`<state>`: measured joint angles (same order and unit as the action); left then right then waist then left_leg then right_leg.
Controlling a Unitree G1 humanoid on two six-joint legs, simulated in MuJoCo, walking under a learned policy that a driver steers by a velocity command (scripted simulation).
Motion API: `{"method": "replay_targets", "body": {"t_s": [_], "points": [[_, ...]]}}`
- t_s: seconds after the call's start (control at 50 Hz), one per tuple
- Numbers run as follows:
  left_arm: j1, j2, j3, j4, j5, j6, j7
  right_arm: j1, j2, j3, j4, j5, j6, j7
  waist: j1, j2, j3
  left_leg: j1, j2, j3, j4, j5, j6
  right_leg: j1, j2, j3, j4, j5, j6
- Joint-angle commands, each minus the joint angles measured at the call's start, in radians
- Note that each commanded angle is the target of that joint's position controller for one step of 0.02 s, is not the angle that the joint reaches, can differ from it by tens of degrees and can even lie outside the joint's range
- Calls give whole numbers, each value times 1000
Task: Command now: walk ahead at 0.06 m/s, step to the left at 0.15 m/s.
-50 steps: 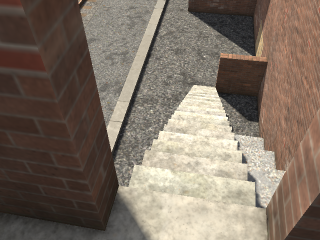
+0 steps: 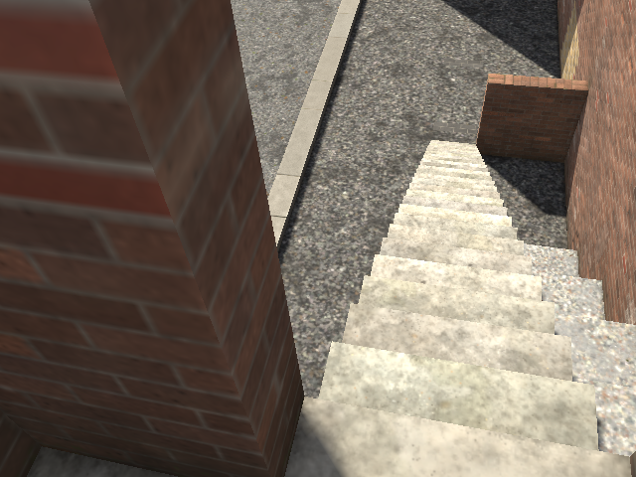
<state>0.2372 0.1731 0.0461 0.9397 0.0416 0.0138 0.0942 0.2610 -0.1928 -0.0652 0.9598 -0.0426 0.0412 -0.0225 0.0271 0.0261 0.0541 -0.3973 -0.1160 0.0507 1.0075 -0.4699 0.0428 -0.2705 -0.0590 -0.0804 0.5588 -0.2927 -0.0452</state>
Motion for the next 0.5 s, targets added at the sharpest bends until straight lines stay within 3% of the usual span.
{"method": "replay_targets", "body": {"t_s": [0.02,0.08,0.12,0.16,0.18,0.2,0.22,0.24,0.26,0.28,0.3,0.32,0.34,0.38,0.5], "points": [[4,163,43,-44,1,-13,3,47,-65,-36,-50,-7,6,19,-29,-126,-10,-134,44,-127,157,57,-44,73,-254,222,-231,467,-204],[30,183,54,-34,4,-18,-8,52,-24,-22,-68,6,16,43,-26,-177,-63,-77,45,-74,-41,50,-72,118,-214,130,-177,587,-165],[40,201,60,-23,6,-10,-17,28,2,-4,-80,11,25,39,-7,-208,-68,39,76,-43,-261,10,-73,78,-195,133,-186,466,-138],[47,235,73,-24,13,7,-29,39,-23,-5,-83,14,26,38,7,-271,-45,132,55,10,-395,85,-61,23,-186,187,-206,373,-125],[20,241,74,-33,4,14,-36,90,-23,-4,-66,11,22,37,-24,-250,-42,224,51,30,-509,201,-44,-28,-180,201,-193,303,-105],[10,241,72,-40,-4,18,-42,132,-43,-9,-52,3,13,33,-50,-202,-35,316,46,39,-619,292,-29,-90,-160,206,-160,211,-71],[42,208,65,-39,0,18,-48,169,-88,-16,-46,-7,-6,29,-52,-81,-47,401,134,-54,-699,327,-21,-154,-100,175,-68,54,-28],[108,94,35,-51,2,23,-48,188,-160,-20,-62,-3,-24,23,-29,171,-92,435,394,-291,-756,471,23,-208,14,79,171,-265,28],[35,85,32,-100,-21,36,-35,146,-236,-33,-80,1,-25,7,-49,358,-70,195,432,-327,-773,568,139,-164,89,77,343,-361,27],[-2,148,48,-97,-21,43,-28,74,-179,-19,-109,-2,-22,-4,-30,205,-17,166,390,-278,-785,436,171,-199,77,108,495,-324,11],[-7,166,56,-94,-15,42,-31,20,-145,-9,-127,5,-18,-14,-10,119,19,141,352,-215,-771,389,160,-230,72,125,554,-267,5],[36,168,59,-72,-15,39,-37,-24,-130,-3,-150,3,-13,-19,19,83,14,167,320,-163,-754,427,146,-234,63,124,579,-211,13],[63,162,60,-64,-9,39,-46,-27,-121,1,-158,10,-16,-28,27,83,6,195,312,-123,-732,529,156,-238,58,106,599,-175,21],[90,139,54,-65,-5,39,-54,6,-110,5,-166,6,-26,-35,16,75,-30,261,323,-102,-700,641,190,-239,56,72,600,-171,43],[-12,115,42,-165,-9,55,-71,88,-134,0,-168,2,-38,-49,-38,51,-57,395,424,-135,-661,744,252,-262,37,67,444,-202,48]]}}
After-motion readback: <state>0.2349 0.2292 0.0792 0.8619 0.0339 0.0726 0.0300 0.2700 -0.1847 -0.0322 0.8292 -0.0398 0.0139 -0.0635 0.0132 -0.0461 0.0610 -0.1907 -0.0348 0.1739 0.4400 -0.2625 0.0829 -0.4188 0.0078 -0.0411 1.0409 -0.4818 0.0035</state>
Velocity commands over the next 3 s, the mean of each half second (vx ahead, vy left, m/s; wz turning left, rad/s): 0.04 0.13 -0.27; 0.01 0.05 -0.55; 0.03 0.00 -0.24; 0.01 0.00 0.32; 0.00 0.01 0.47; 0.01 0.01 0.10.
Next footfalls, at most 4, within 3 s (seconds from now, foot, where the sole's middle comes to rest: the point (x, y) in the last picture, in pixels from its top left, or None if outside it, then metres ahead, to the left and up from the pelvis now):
0.22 left None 0.05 0.17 -0.77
0.80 right None -0.04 0.00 -0.77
1.20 left None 0.05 0.17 -0.77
1.50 right None -0.05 -0.01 -0.77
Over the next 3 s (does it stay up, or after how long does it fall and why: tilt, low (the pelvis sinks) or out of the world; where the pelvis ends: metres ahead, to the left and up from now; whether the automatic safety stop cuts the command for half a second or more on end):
stays up -0.03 0.11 0.01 its command is cut before an obstacle from the start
